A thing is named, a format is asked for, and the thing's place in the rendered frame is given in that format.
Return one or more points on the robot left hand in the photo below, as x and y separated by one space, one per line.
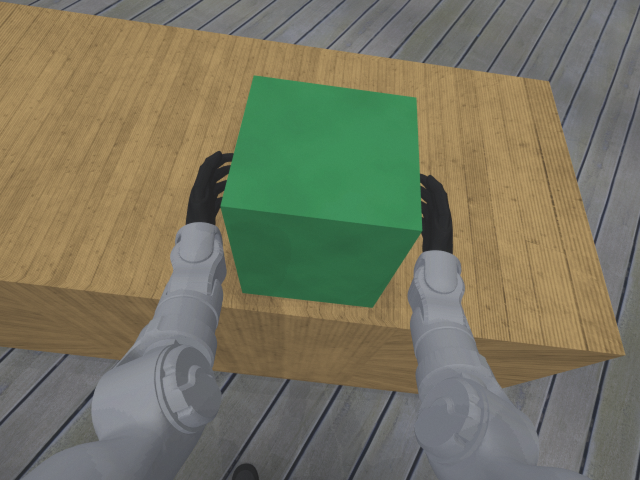
203 204

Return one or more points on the carton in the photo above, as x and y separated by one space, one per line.
323 199

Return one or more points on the left robot upper arm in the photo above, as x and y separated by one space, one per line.
148 414

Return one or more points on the right robot upper arm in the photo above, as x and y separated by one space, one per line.
470 433

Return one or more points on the pedestal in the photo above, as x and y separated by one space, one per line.
105 122

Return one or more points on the left robot forearm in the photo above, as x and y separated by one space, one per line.
189 309

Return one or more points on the robot right hand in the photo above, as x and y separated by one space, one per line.
437 228

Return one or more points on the right robot forearm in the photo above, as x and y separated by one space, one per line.
443 343

